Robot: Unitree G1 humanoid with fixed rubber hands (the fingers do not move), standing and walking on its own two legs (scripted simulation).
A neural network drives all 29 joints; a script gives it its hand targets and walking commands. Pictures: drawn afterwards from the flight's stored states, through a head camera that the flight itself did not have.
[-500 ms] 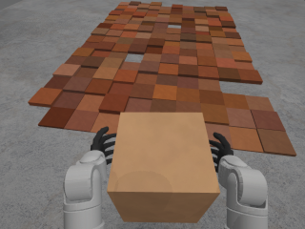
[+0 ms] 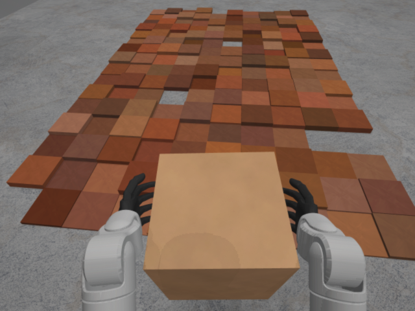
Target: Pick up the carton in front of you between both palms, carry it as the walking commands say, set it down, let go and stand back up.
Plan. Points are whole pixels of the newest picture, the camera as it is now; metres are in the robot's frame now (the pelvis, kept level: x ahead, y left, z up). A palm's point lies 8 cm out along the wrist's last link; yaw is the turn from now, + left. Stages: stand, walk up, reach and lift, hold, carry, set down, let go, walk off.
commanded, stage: carry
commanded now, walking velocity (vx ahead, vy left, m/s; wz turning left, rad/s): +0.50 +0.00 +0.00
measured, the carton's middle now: (217, 231) +0.28 +0.00 +0.02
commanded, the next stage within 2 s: none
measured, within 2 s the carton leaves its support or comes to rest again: neither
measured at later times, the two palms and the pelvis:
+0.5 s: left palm (151, 66) +0.69 +0.16 +0.17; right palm (262, 65) +0.68 -0.14 +0.17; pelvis +0.33 +0.02 -0.01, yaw -2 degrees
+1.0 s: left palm (164, 23) +1.07 +0.17 +0.16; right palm (243, 24) +1.07 -0.13 +0.15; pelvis +0.67 +0.01 +0.02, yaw +1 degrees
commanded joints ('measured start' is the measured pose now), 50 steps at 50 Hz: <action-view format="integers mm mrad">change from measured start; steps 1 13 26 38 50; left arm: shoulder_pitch -399 -720 -1409 -1441 -1357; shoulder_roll -904 -784 -713 -891 -951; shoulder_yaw -674 -694 -476 -316 -500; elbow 32 71 380 479 274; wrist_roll -400 -441 -516 -373 -449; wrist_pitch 45 28 148 179 99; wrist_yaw -240 -222 -114 -92 -148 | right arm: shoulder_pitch -564 -830 -1480 -1615 -1490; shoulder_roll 811 773 648 877 862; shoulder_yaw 703 709 433 323 455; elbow -129 -5 333 332 209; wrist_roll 425 416 507 486 433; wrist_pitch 9 -24 81 125 69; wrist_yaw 263 207 150 176 184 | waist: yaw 27 45 -89 -66 139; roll -225 -156 193 75 -137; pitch -324 -173 -516 -436 -609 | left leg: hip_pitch -753 -744 335 261 -939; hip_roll -22 10 253 143 -81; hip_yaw -162 -58 -648 -258 -267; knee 860 305 -39 18 980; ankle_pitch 46 411 586 934 27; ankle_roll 61 46 312 245 76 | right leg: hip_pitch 771 577 -255 -416 1017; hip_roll -376 -219 54 -3 -248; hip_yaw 643 175 261 170 602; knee -224 -299 959 579 39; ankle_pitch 19 102 -404 -190 497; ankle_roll -162 -89 1 -7 -208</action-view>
